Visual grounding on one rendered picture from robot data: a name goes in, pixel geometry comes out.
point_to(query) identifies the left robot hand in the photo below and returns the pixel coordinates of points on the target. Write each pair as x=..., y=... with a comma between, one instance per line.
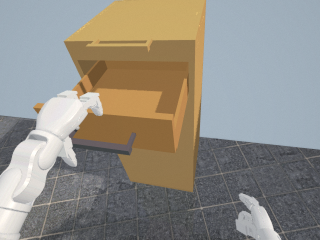
x=61, y=115

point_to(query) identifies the drawer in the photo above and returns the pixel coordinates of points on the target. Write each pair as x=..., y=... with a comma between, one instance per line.
x=148, y=98

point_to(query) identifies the right robot forearm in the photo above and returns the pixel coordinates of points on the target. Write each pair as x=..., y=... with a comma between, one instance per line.
x=266, y=234

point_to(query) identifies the right robot hand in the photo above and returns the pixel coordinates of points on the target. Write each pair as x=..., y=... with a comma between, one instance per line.
x=248, y=223

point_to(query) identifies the left robot forearm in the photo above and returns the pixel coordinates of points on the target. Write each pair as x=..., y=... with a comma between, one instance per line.
x=24, y=179

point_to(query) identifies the cabinet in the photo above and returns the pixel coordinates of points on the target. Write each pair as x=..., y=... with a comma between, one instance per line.
x=175, y=32

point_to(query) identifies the handle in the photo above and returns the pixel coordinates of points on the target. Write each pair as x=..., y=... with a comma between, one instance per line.
x=124, y=149
x=118, y=47

